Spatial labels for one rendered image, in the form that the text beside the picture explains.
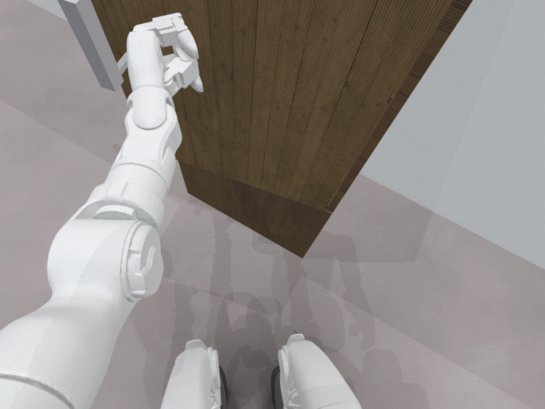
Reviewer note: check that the robot left upper arm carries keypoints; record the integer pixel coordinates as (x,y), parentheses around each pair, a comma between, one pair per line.
(57,356)

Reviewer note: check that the robot right thigh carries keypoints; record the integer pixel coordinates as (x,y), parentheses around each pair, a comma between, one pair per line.
(305,367)

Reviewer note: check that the robot left hand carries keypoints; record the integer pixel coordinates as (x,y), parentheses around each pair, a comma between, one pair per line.
(148,67)

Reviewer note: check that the robot left forearm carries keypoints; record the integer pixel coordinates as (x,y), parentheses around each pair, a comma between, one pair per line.
(141,174)

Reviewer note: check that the handle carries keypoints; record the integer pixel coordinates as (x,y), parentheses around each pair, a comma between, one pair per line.
(86,26)

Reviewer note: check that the cupboard door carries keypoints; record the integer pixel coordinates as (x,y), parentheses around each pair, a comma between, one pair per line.
(291,87)

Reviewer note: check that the robot right shin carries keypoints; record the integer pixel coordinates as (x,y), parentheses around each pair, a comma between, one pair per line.
(291,398)

